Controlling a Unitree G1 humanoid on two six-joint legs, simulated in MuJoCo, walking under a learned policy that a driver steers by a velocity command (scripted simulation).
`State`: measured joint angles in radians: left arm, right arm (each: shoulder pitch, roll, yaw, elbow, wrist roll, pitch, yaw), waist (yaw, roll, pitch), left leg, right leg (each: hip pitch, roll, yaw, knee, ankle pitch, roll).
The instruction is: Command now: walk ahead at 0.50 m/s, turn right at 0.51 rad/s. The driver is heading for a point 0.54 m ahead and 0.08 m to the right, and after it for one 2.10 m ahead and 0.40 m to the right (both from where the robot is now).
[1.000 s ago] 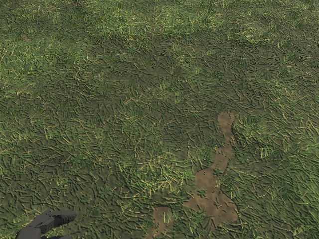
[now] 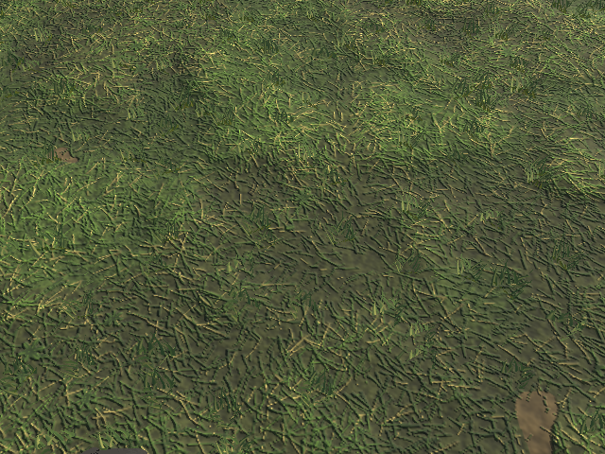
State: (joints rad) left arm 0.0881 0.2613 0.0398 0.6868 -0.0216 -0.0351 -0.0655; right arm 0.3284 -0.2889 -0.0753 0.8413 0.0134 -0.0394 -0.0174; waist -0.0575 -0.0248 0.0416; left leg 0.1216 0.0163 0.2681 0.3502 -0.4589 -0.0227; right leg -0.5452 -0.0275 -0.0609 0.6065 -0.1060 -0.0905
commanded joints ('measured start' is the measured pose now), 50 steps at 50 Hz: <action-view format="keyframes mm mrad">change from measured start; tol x32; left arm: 1 355 255 110 7 -4 8 28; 45 -107 77 11 -147 0 -45 30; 50 341 260 84 -51 36 -38 56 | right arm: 1 -46 -176 -32 -81 -4 -3 -18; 19 -377 -88 12 -233 -6 -75 36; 26 53 -286 -60 -126 -35 -85 36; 50 50 -89 25 -41 -14 -30 18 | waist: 1 235 13 -220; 23 53 -107 -66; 26 35 410 -357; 45 -24 113 11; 50 192 -73 -318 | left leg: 1 -286 181 -40 613 926 59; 2 -755 -39 -130 975 -69 -9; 3 -865 -57 -363 1074 -135 10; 16 -618 2 -307 266 530 -61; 24 -270 32 -367 94 395 62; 26 205 387 -1049 -29 41 281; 36 -227 215 -505 -195 416 256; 47 -128 236 -369 -87 653 175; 50 -508 69 -250 567 469 70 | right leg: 1 569 18 107 -64 -17 -113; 3 966 -301 898 -289 -273 -340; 11 338 -119 367 -386 247 -218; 22 402 -110 476 -213 11 -94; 28 -229 40 249 684 -356 69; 46 19 -16 69 -72 34 54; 50 793 -239 350 -120 14 -103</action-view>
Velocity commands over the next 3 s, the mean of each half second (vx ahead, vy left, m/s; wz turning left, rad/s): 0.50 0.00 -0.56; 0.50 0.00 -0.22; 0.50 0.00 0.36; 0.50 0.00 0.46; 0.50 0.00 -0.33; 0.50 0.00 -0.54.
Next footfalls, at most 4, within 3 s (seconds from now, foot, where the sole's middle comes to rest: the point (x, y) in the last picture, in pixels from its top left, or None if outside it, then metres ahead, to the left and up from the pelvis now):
0.02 right None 0.18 -0.09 -0.75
0.48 left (275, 441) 0.48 0.07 -0.75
0.98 right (423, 367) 0.63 -0.27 -0.75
1.54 left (347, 247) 0.98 -0.14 -0.75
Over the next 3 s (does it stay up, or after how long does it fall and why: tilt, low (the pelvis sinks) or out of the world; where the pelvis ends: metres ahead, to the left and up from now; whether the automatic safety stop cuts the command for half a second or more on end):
stays up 1.61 -0.32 0.00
